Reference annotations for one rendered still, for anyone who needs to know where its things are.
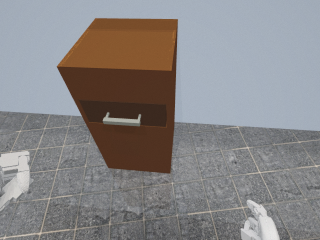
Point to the left robot hand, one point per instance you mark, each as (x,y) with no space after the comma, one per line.
(15,173)

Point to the handle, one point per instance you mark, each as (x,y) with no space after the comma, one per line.
(121,121)

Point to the cabinet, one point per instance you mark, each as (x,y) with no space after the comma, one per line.
(127,60)

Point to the right robot hand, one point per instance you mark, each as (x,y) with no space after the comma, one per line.
(263,229)

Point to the drawer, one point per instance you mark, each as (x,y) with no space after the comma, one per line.
(152,114)

